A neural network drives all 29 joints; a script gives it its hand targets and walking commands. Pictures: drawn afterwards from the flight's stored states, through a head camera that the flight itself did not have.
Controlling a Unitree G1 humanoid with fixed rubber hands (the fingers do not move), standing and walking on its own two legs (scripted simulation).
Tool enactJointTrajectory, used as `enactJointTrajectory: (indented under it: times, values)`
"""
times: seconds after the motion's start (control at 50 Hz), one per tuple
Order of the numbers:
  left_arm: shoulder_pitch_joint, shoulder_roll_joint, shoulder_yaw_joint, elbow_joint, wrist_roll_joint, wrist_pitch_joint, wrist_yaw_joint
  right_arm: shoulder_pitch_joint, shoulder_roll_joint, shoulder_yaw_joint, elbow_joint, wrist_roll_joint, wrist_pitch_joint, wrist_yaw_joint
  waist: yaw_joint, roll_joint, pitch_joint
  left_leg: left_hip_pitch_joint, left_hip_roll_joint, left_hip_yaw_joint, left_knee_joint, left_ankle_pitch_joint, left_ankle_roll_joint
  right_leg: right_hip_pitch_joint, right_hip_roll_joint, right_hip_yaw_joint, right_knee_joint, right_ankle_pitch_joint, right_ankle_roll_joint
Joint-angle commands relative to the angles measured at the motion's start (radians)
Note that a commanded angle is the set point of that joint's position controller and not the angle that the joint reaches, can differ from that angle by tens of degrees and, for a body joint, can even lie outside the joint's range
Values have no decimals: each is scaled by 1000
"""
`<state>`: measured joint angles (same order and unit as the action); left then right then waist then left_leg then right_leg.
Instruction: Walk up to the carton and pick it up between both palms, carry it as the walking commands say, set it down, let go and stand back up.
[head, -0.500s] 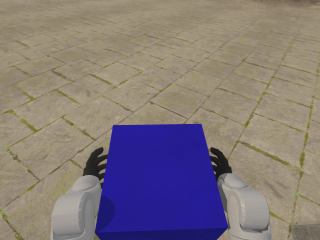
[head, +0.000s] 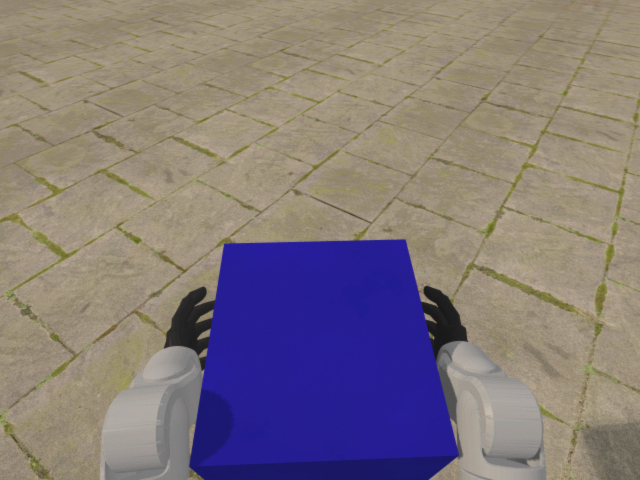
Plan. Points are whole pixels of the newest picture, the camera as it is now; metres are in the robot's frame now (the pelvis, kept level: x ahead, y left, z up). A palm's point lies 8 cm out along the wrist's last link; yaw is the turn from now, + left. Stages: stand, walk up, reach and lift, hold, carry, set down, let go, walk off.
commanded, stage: carry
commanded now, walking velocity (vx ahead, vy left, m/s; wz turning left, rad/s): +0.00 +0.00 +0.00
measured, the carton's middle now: (317, 388) +0.23 +0.00 +0.03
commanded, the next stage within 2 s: hold in 0.68 s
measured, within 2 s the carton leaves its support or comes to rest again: neither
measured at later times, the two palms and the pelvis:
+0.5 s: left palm (191, 338) +0.26 +0.14 +0.10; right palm (446, 336) +0.26 -0.15 +0.10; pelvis +0.02 +0.00 +0.00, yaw +0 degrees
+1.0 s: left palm (204, 349) +0.29 +0.14 +0.04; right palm (426, 340) +0.29 -0.14 +0.04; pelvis +0.02 +0.00 +0.01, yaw -1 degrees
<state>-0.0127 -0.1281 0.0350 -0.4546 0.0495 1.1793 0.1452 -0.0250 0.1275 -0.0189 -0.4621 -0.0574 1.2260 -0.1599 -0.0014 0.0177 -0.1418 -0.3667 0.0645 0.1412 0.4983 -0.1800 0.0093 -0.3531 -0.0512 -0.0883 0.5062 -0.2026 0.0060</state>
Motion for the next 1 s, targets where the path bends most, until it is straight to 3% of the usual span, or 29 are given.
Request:
enactJointTrajectory:
  times: [0.0,0.24,0.66,0.68,0.7,0.72,0.74,0.76,0.78,0.8,0.82,0.84,0.9,0.98]
  values:
    - [-344,-803,-570,-62,-258,12,-132,-399,796,577,-113,269,-37,130,-1,-30,-118,109,93,-112,-83,-51,0,5,-106,100,-121,-24,-18]
    - [-344,-800,-574,-72,-255,14,-132,-392,794,581,-122,271,-36,133,-2,-23,-129,127,98,-101,-76,18,-2,52,-104,86,-87,100,-17]
    - [-356,-795,-572,-72,-251,20,-127,-396,785,567,-122,270,-32,132,-2,-16,-124,131,100,-94,-89,34,1,68,-94,78,-80,98,-12]
    - [-326,-444,-221,279,69,-149,-135,-390,434,216,229,-80,-197,157,38,-21,401,194,-112,-153,-143,-246,40,54,116,138,-211,-273,-52]
    - [-413,-93,39,630,77,-237,-132,-396,83,-86,580,-120,-277,146,23,-35,408,205,-102,-185,-155,-310,44,13,94,139,-206,-382,-79]
    - [-367,-58,-41,687,50,-341,-130,-345,66,-9,800,-97,-366,134,41,-38,299,270,-98,-191,-138,-245,23,13,79,146,-176,-307,-73]
    - [-374,-202,-203,555,-26,-429,-139,-355,200,156,591,-23,-462,142,30,-41,191,296,-90,-194,-94,-78,11,38,71,173,-147,-109,-58]
    - [-398,-371,-318,473,-83,-470,-160,-379,367,256,471,32,-510,151,-3,-33,37,318,-99,-199,-67,40,15,114,75,178,-115,37,-43]
    - [-452,-510,-367,405,-115,-493,-182,-415,482,316,416,65,-546,174,-7,-20,-104,354,-107,-213,-66,113,19,181,89,169,-87,118,-43]
    - [-518,-572,-406,287,-143,-528,-191,-492,514,389,301,130,-590,200,8,-9,-269,420,-109,-220,-54,245,24,232,106,170,-56,224,-45]
    - [-579,-596,-444,240,-145,-540,-187,-579,513,444,221,174,-611,216,28,3,-350,461,-109,-234,-35,359,16,257,112,173,-38,283,-39]
    - [-563,-584,-453,265,-120,-529,-180,-595,487,464,214,180,-609,220,40,14,-339,471,-112,-233,-38,388,6,261,116,167,-43,289,-34]
    - [-462,-545,-420,395,-50,-503,-169,-528,441,417,346,124,-578,221,17,-14,-157,457,-127,-224,-84,303,-7,210,121,152,-105,191,-34]
    - [-477,-583,-386,464,-29,-485,-192,-484,504,376,453,77,-548,237,1,-20,-47,423,-133,-214,-129,217,-7,221,127,151,-145,132,-35]
